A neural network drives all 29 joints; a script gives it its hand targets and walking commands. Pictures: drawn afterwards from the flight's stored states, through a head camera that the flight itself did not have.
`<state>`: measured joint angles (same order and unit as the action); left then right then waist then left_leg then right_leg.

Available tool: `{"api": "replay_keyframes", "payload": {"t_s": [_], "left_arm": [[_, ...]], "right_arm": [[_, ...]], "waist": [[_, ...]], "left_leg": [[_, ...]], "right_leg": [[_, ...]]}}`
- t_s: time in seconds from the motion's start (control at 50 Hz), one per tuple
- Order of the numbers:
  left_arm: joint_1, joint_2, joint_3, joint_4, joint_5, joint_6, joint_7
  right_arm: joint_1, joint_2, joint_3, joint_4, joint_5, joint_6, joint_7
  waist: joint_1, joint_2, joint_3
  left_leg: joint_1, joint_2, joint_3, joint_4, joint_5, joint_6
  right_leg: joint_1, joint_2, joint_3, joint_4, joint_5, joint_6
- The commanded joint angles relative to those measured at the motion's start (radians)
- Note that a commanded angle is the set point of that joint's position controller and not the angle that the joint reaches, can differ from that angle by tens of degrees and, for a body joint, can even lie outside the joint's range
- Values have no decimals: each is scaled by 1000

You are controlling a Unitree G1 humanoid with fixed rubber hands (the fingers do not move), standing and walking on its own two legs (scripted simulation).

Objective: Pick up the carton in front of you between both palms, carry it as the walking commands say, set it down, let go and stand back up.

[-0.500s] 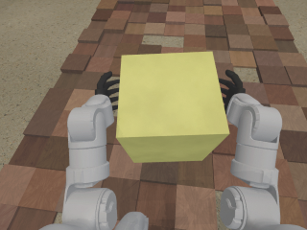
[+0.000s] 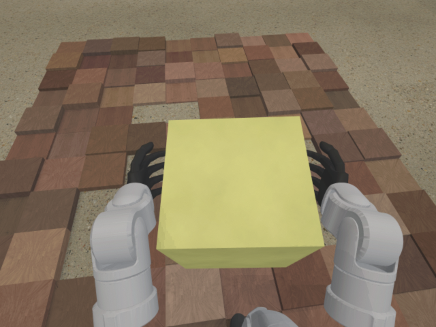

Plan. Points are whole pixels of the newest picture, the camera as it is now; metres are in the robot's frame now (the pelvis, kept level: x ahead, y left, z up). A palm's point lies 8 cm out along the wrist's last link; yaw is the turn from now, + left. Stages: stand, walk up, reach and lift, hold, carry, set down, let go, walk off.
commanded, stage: carry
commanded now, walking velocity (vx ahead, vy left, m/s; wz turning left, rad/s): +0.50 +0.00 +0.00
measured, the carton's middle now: (234, 203) +0.31 -0.03 +0.05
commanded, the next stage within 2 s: none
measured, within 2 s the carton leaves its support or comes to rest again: neither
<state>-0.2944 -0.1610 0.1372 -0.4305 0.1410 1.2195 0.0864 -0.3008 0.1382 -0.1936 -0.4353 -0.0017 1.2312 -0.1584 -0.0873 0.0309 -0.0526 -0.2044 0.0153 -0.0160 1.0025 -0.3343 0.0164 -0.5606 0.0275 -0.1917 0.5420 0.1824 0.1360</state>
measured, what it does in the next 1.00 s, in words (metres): climbs: left foot 0.05 m higher, then right foot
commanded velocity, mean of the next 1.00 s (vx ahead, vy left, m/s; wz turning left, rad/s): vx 0.50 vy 0.00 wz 0.00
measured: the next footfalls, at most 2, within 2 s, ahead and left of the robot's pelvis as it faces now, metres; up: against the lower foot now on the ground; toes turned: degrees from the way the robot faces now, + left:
left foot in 0.18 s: +0.21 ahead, +0.12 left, +0.05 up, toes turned +7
right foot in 0.58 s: +0.56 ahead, -0.14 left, +0.05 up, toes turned -6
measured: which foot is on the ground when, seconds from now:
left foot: up 0.00-0.16, down 0.18-0.58, up 0.60-1.00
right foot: down 0.00-0.24, up 0.26-0.56, down 0.58-1.00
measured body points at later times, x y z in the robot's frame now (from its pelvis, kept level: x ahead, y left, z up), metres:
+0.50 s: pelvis +0.32 -0.01 +0.03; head +0.33 -0.02 +0.48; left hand +0.62 +0.11 +0.12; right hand +0.59 -0.19 +0.12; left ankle +0.17 +0.12 -0.70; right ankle +0.46 -0.14 -0.67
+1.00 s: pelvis +0.64 -0.08 +0.03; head +0.67 -0.09 +0.48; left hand +1.00 +0.11 +0.19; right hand +1.03 -0.20 +0.18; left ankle +0.78 +0.05 -0.66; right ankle +0.52 -0.14 -0.70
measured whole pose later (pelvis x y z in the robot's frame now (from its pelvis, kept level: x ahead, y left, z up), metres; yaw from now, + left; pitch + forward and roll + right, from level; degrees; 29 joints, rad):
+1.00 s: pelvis +0.64 -0.08 +0.03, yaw +3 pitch +6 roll +1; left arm -0.71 -0.06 0.26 -0.05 -0.01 1.22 0.19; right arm -0.70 0.06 -0.32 -0.11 -0.05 1.25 -0.16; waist 0.09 0.01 -0.05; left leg -0.70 0.05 0.09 0.70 0.01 0.07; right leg -0.11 0.03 -0.15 0.40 -0.40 -0.08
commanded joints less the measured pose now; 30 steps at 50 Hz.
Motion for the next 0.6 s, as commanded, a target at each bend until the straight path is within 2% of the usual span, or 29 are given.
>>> {"api": "replay_keyframes", "payload": {"t_s": [0.0, 0.02, 0.04, 0.06, 0.08, 0.1, 0.12, 0.16, 0.18, 0.2, 0.22, 0.24, 0.26, 0.28, 0.3, 0.32, 0.34, 0.36, 0.38, 0.4, 0.42, 0.44, 0.46, 0.48, 0.5, 0.52, 0.54, 0.56, 0.58], "left_arm": [[-139, -824, -627, 31, -258, 29, -53], [-203, -879, -677, -3, -322, 25, -70], [-293, -917, -653, -73, -341, 15, -88], [-329, -924, -711, -48, -365, 14, -107], [-316, -950, -736, -67, -407, -6, -124], [-359, -1032, -803, -137, -483, -25, -141], [-365, -1021, -830, -186, -520, -26, -165], [-323, -1051, -859, -171, -557, -39, -176], [-297, -1004, -865, -164, -552, -54, -173], [-191, -941, -841, -89, -519, -48, -179], [-220, -912, -850, -118, -522, -52, -190], [-331, -853, -840, -129, -533, -58, -195], [-309, -811, -852, -129, -509, -72, -195], [-273, -848, -818, -25, -496, -75, -195], [-242, -849, -825, -34, -491, -92, -193], [-187, -879, -791, 56, -470, -102, -183], [-128, -851, -769, 66, -440, -117, -174], [-148, -844, -736, 81, -428, -130, -160], [-120, -832, -743, 133, -382, -138, -143], [-116, -796, -721, 109, -347, -148, -121], [-212, -798, -730, -1, -363, -157, -104], [-293, -772, -725, -32, -351, -153, -85], [-267, -714, -683, -6, -315, -141, -66], [-284, -660, -657, 51, -292, -131, -47], [-330, -618, -634, 40, -294, -118, -30], [-369, -572, -602, 72, -274, -113, -9], [-392, -504, -579, 97, -273, -106, 7], [-442, -487, -537, 132, -270, -98, 21], [-553, -389, -510, 140, -285, -95, 42]], "right_arm": [[-345, 793, 730, -49, 357, 57, 224], [-310, 811, 721, -7, 327, 56, 235], [-304, 840, 725, -32, 311, 43, 244], [-270, 864, 691, 25, 271, 20, 248], [-173, 869, 682, 35, 220, -7, 240], [-218, 915, 689, -89, 234, -25, 235], [-186, 917, 696, -99, 197, -46, 212], [-190, 985, 707, -157, 188, -98, 180], [-134, 976, 696, -133, 168, -105, 176], [-52, 896, 690, -60, 143, -104, 161], [-4, 866, 686, -34, 96, -121, 153], [-40, 885, 656, 21, 86, -137, 158], [-32, 873, 671, 30, 101, -137, 163], [-62, 884, 712, 19, 117, -145, 162], [-155, 869, 773, -64, 169, -149, 164], [-216, 880, 810, -31, 184, -146, 172], [-266, 893, 822, -63, 219, -158, 181], [-291, 879, 865, -37, 282, -156, 193], [-357, 863, 883, -78, 301, -164, 202], [-343, 832, 874, -52, 310, -158, 214], [-384, 811, 884, -113, 346, -159, 215], [-406, 783, 875, -99, 357, -147, 213], [-415, 735, 846, -84, 356, -133, 208], [-409, 701, 830, -9, 327, -119, 197], [-437, 659, 788, 20, 344, -114, 189], [-517, 588, 774, -8, 322, -106, 170], [-516, 558, 749, 52, 310, -92, 158], [-563, 534, 711, 109, 290, -89, 138], [-573, 531, 670, 156, 278, -78, 116]], "waist": [[165, -124, -509], [179, 81, -407], [166, 1, -257], [136, 92, -260], [106, -19, -336], [106, -81, -398], [97, -199, -385], [95, -245, -371], [91, -180, -383], [78, -170, -412], [49, 19, -484], [39, 323, -417], [43, 250, -348], [30, 124, -341], [29, -38, -315], [22, -65, -254], [43, -95, -292], [36, -34, -236], [26, -39, -220], [30, 19, -209], [48, 58, -229], [62, 54, -221], [46, 87, -218], [64, 133, -231], [52, 191, -207], [84, 172, -226], [107, 105, -335], [157, 19, -389], [142, -274, -395]], "left_leg": [[-745, 27, -171, 623, -288, -40], [-614, 5, -62, 433, -180, 7], [-648, -12, 23, 379, -227, 4], [-634, 53, -9, 311, -131, 5], [-560, 62, 30, 225, -82, -5], [-384, 86, 37, -64, -177, -23], [-201, 51, 97, -198, -101, -22], [-54, -54, 204, -425, 14, -10], [140, -57, 218, -430, 150, 14], [264, 14, 145, -456, 195, 52], [414, 228, -271, -597, 99, 183], [491, 375, -523, -613, 480, 305], [472, 410, -515, -588, 638, 339], [538, 377, -449, -537, 639, 300], [501, 358, -417, -577, 595, 253], [524, 360, -448, -593, 574, 230], [417, 362, -336, -641, 501, 195], [420, 342, -333, -660, 459, 170], [418, 291, -282, -671, 515, 166], [342, 268, -229, -691, 497, 146], [254, 237, -184, -700, 536, 135], [94, 220, -94, -702, 553, 86], [-11, 205, -75, -762, 447, 86], [13, 204, -33, -772, 392, 74], [39, 160, -2, -696, 601, 80], [33, 154, 70, -581, 735, 41], [-30, 105, 134, -413, 653, 11], [-193, 76, 138, -191, 371, -18], [-347, -15, 92, 95, -130, -51]], "right_leg": [[1099, -517, 620, -114, 356, -481], [861, -378, 542, -205, 151, -370], [754, -353, 551, -255, 237, -350], [745, -350, 501, -233, 154, -301], [654, -334, 506, -238, 75, -282], [541, -381, 514, -292, -43, -347], [384, -307, 350, -303, -30, -312], [336, -226, 222, -195, -121, -266], [232, -228, 229, -135, -78, -244], [149, -164, 138, 5, -19, -200], [-12, -67, 73, 307, -78, -144], [-228, -24, 135, 522, -544, -153], [-336, -61, 219, 739, -724, -167], [-447, -76, 271, 781, -809, -178], [-453, -85, 224, 713, -709, -178], [-577, -110, 227, 719, -770, -176], [-443, -151, 242, 633, -621, -166], [-486, -160, 212, 555, -643, -155], [-437, -133, 170, 434, -582, -156], [-348, -126, 145, 354, -540, -145], [-200, -116, 142, 239, -418, -140], [19, -97, 114, 162, -281, -141], [122, -51, 69, 85, -165, -141], [198, -52, 35, 66, -183, -142], [205, 6, -10, 23, -238, -153], [344, 9, -10, -6, -192, -153], [543, 22, -51, -10, -236, -172], [733, -110, 108, -3, -344, -198], [749, -438, 638, -156, -363, -268]]}}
